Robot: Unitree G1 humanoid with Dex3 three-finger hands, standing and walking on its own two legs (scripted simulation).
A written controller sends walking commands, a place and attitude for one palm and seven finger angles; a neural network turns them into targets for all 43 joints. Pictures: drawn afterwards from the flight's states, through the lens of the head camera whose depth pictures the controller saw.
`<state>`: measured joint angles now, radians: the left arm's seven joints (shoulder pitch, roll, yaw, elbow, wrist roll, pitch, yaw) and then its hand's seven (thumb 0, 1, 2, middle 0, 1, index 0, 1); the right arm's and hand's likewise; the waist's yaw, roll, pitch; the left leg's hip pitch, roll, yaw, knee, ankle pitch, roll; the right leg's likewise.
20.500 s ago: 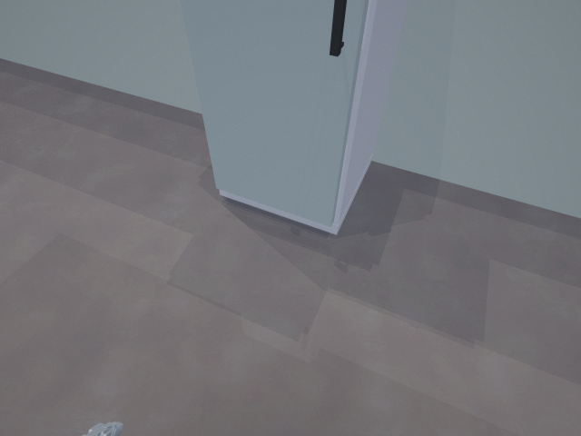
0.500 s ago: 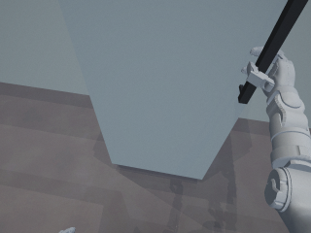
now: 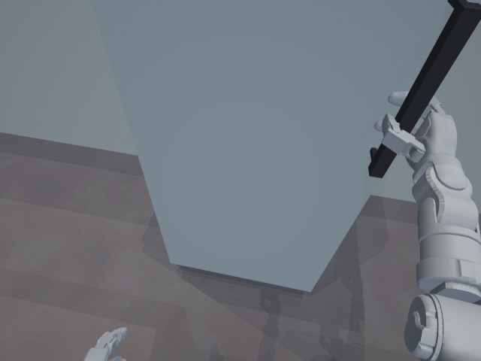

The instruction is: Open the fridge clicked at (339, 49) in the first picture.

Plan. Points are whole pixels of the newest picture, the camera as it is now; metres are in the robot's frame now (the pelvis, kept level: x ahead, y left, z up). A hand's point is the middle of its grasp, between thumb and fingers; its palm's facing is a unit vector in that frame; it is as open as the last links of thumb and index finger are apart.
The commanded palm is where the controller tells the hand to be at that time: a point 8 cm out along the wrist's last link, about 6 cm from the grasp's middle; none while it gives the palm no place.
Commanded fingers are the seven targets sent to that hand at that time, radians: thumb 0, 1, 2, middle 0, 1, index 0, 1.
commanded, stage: pull the door a little, standing still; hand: right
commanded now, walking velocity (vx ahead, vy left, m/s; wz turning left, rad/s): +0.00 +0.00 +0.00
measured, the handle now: (408, 100) +0.49 -0.21 +0.22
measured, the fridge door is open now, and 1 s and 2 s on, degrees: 0 32 62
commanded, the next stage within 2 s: walk backward, drawing the door open in 0.14 s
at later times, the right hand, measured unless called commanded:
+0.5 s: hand (383, 199) +0.31 -0.14 +0.18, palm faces +0.13 +0.98 -0.17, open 6.8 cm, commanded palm +0.27 -0.19 +0.19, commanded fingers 0.00 -0.90 -0.90 0.45 1.40 0.45 1.40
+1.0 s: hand (322, 289) +0.18 -0.05 +0.18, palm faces +0.20 +0.96 -0.18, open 7.2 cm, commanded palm +0.14 -0.09 +0.19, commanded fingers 0.00 -0.90 -0.90 0.45 1.40 0.45 1.40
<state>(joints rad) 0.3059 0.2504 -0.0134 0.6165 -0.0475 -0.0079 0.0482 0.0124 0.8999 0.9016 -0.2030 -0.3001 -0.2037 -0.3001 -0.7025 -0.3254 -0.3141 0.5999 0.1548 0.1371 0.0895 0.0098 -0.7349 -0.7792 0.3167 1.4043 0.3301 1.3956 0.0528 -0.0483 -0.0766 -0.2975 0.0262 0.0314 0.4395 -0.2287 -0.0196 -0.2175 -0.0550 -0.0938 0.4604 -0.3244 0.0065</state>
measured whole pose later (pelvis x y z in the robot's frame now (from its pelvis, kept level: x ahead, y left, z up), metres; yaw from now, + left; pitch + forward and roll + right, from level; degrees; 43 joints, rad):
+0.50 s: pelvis +0.01 +0.01 +0.00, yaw -1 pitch +2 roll +0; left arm 0.11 0.21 -0.02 0.53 0.01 0.03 0.06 0.01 0.90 0.90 -0.20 -0.30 -0.20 -0.30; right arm -0.03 -0.22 -0.09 -0.25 0.08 0.02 -0.06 -0.06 -0.58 -0.73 0.44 1.40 0.28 1.35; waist 0.00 -0.06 -0.03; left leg -0.28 0.04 0.07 0.54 -0.24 -0.02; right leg -0.16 -0.05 -0.05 0.47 -0.32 0.01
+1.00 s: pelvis -0.08 +0.11 -0.01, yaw -13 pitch +0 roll +1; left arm 0.22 0.12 0.00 0.66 0.03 -0.06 0.05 0.02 0.90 0.90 -0.20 -0.30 -0.20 -0.30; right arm 0.02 -0.21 0.02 -0.45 0.03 -0.02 -0.07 -0.06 -0.60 -0.70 0.45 1.41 0.20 1.32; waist 0.05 -0.04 0.10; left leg -0.39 -0.04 -0.01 0.76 -0.39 -0.03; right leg -0.34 -0.06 0.18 0.47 -0.15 0.10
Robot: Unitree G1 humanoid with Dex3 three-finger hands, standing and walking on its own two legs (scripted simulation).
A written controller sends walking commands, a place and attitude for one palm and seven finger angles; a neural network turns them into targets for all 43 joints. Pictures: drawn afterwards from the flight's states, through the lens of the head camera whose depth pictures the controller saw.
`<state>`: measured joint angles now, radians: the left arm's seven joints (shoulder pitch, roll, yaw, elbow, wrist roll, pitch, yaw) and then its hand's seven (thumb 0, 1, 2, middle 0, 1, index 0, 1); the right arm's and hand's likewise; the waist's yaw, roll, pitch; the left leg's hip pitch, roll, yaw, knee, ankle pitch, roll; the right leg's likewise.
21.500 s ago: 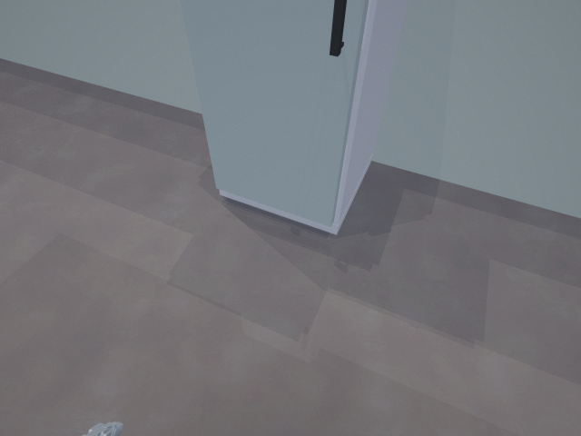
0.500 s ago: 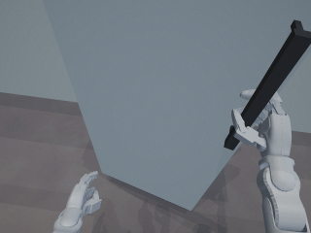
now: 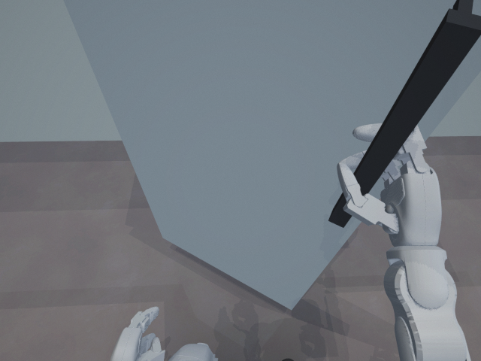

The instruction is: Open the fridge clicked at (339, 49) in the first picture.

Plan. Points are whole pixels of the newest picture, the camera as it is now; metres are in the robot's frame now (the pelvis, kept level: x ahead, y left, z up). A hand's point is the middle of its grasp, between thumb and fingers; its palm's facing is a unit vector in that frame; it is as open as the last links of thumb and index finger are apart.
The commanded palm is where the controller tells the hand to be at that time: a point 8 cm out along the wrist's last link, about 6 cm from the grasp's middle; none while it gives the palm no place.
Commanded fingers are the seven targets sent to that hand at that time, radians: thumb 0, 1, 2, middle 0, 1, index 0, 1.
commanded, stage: walk backward, drawing the door open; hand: right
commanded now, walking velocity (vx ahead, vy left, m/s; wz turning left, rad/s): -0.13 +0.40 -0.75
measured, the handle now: (383, 141) +0.34 -0.12 +0.23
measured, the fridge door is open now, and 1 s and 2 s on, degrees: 32 62 65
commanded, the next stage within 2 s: stop walking and hold the door back in 1.06 s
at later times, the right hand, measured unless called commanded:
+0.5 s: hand (255, 297) +0.17 +0.02 +0.18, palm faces +0.31 +0.92 -0.21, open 7.5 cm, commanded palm +0.12 -0.02 +0.19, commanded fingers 0.00 -0.90 -0.90 0.45 1.40 0.45 1.40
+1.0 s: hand (125, 356) +0.11 +0.12 +0.18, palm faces +0.76 +0.62 -0.22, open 7.2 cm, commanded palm +0.05 +0.11 +0.18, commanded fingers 0.00 -0.90 -0.90 0.45 1.40 0.45 1.40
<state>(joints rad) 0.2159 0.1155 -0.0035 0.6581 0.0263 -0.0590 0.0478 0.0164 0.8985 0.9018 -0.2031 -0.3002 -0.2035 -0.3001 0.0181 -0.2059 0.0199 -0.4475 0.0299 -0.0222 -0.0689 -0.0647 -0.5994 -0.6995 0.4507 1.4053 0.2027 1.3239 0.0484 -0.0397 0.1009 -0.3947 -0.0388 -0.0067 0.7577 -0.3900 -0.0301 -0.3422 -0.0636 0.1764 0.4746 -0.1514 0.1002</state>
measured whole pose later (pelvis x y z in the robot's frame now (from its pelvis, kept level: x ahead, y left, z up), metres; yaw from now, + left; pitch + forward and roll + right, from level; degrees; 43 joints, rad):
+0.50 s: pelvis -0.05 +0.20 +0.00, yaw -26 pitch +0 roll +1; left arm 0.13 0.16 0.02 0.59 0.02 -0.13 0.02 0.01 0.90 0.90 -0.20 -0.30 -0.20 -0.30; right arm 0.04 -0.20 0.10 -0.51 -0.01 -0.08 -0.01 -0.09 -0.58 -0.74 0.47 1.41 0.16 1.27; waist 0.01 -0.06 0.15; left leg -0.46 0.02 0.00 0.86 -0.34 -0.03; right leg -0.34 -0.15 0.09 0.55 -0.22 0.09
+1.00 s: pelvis +0.01 +0.42 +0.00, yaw -48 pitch +0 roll +3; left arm 0.15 0.15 0.02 0.62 0.02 -0.12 0.04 0.01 0.90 0.90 -0.20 -0.30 -0.20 -0.30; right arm 0.05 -0.23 -0.07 -0.50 0.00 -0.09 -0.02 -0.09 -0.55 -0.80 0.46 1.41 0.21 1.36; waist 0.00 -0.04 0.17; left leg -0.48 0.01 0.00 0.90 -0.34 -0.04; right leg -0.31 -0.15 0.05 0.53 -0.22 0.08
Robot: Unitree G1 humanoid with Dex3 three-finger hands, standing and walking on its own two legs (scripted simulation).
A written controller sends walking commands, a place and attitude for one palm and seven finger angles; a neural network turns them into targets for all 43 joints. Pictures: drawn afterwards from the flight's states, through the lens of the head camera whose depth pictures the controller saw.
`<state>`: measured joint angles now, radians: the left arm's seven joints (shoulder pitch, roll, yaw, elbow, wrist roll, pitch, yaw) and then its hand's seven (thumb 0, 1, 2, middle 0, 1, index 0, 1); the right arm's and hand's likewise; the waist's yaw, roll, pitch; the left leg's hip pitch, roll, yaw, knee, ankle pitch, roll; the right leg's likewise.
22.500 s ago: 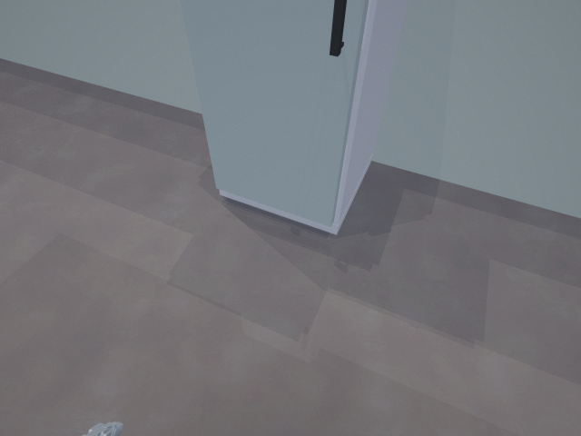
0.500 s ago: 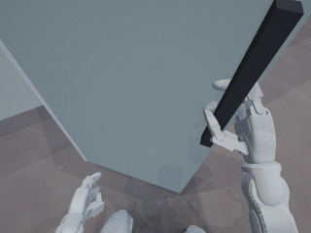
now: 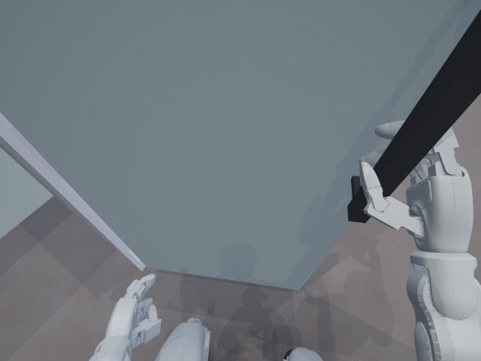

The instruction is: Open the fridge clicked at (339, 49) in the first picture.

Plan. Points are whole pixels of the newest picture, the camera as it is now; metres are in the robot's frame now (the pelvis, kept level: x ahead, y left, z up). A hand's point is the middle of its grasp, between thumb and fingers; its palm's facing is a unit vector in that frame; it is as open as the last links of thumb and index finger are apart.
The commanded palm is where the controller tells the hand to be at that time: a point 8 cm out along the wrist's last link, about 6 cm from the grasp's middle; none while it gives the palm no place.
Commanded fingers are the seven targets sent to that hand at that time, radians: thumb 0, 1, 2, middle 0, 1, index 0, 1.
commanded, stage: walk backward, drawing the door open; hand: right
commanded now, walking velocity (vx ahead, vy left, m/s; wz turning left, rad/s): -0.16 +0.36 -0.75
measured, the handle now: (400, 134) +0.34 -0.15 +0.23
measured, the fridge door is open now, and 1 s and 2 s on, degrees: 62 65 67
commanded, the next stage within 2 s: stop walking and hold the door back in 0.06 s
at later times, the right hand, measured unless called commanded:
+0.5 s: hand (363, 232) +0.24 -0.11 +0.19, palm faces +0.43 +0.89 -0.14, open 6.2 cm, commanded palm +0.21 -0.16 +0.18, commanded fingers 0.00 -0.90 -0.90 0.45 1.40 0.45 1.40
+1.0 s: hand (368, 207) +0.27 -0.12 +0.19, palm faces +0.40 +0.90 -0.18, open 5.9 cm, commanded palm +0.21 -0.17 +0.18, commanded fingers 0.00 -0.90 -0.90 0.45 1.40 0.45 1.40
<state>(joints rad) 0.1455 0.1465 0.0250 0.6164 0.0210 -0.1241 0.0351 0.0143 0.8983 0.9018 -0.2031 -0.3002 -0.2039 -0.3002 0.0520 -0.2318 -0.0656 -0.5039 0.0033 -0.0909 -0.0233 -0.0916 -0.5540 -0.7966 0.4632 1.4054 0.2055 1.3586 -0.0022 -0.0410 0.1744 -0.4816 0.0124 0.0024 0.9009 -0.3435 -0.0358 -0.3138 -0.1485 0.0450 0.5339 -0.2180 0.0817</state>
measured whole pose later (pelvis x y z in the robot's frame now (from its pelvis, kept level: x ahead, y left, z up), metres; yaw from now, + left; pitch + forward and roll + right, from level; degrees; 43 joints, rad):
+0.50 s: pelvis -0.06 +0.14 -0.01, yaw -16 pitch +0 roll -1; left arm 0.08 0.23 -0.02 0.58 -0.01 -0.03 0.07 0.01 0.90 0.90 -0.20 -0.30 -0.20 -0.30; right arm -0.31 -0.26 -0.08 0.03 0.06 -0.10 -0.12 -0.04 -0.60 -0.85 0.46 1.41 0.34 1.39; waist -0.01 0.02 0.04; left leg -0.36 0.09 0.17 0.67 -0.32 0.01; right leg -0.23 0.04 -0.11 0.55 -0.31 -0.06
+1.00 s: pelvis -0.10 +0.15 -0.01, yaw -15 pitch -2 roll -1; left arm 0.27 0.30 0.04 0.73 -0.01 -0.02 0.11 0.02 0.90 0.90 -0.20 -0.30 -0.20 -0.30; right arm -0.61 -0.32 -0.19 0.56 0.04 -0.16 -0.05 -0.08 -0.62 -0.78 0.45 1.40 0.40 1.40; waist 0.08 -0.01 0.05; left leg -0.28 0.09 0.03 0.61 -0.30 -0.03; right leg -0.27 -0.04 -0.12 0.55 -0.23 0.00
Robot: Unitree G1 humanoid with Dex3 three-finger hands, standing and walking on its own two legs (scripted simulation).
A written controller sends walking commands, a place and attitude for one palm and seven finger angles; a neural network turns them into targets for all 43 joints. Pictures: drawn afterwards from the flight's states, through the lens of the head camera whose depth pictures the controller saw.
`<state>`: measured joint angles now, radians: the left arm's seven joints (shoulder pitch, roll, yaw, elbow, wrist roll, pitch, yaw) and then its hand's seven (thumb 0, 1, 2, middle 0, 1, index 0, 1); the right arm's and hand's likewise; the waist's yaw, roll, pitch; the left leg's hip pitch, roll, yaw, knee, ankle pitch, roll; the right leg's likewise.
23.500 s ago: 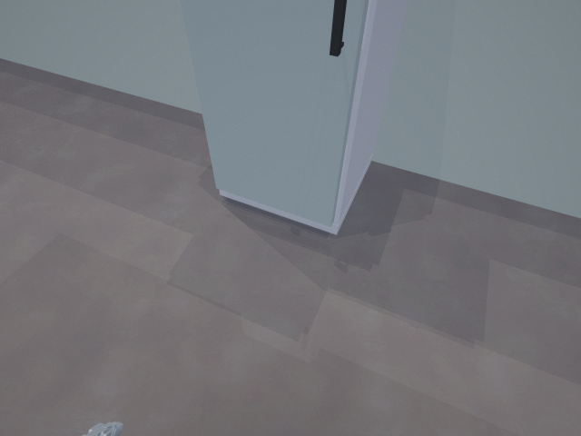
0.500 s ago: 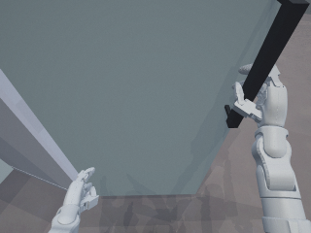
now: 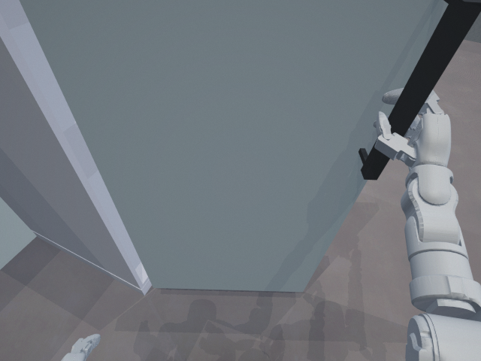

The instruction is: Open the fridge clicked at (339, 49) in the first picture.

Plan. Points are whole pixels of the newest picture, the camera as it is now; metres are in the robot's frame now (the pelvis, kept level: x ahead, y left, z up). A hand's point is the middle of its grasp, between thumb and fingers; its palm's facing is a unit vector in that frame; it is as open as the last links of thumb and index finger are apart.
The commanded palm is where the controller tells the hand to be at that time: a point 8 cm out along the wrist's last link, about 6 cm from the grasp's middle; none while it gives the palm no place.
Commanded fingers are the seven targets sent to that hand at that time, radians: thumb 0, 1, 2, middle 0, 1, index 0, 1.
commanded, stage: stop walking and hold the door back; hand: right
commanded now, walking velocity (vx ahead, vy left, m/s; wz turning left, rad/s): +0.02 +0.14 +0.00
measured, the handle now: (400, 100) +0.47 -0.17 +0.23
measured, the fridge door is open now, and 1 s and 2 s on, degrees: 65 67 67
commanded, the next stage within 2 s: loosen the grip on the handle in 0.28 s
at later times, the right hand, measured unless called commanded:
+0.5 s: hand (394, 140) +0.41 -0.16 +0.20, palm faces +0.09 +0.99 -0.13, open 6.8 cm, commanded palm +0.37 -0.20 +0.19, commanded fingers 0.00 -0.05 -0.49 0.45 1.40 0.45 1.40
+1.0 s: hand (385, 150) +0.41 -0.16 +0.18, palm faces +0.14 +0.98 -0.15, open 14.3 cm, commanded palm +0.37 -0.21 +0.18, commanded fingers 0.00 0.55 -0.20 0.25 1.15 0.25 1.15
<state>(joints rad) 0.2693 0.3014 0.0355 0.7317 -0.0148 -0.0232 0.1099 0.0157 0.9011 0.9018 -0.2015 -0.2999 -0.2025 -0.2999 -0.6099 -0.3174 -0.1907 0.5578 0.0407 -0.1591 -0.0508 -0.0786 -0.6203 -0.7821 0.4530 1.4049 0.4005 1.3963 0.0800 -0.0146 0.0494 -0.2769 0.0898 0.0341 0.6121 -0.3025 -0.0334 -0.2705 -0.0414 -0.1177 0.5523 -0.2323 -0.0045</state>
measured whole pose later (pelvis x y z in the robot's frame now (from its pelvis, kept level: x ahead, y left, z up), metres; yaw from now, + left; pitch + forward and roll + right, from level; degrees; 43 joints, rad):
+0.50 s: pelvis -0.02 +0.01 +0.00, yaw +1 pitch +1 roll +0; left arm 0.21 0.21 0.01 0.69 -0.01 -0.13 0.03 0.01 0.90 0.90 -0.21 -0.30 -0.21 -0.30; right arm -0.69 -0.31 -0.23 0.61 0.03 -0.14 0.06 -0.09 -0.47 -0.75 0.45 1.41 0.39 1.40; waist 0.02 0.02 0.01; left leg -0.32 0.04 0.04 0.54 -0.23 -0.01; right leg -0.33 -0.07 -0.13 0.51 -0.19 0.01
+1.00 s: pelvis +0.00 +0.02 +0.00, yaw +2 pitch +3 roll +0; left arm 0.31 0.24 0.02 0.72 -0.02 -0.11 0.02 0.02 0.90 0.90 -0.20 -0.30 -0.20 -0.30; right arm -0.50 -0.32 -0.22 0.50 0.07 -0.32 0.01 -0.01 0.53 -0.21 0.38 1.26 0.29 1.20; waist 0.03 0.00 -0.03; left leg -0.35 0.02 0.04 0.58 -0.28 0.01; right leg -0.37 -0.08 -0.08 0.56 -0.25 0.02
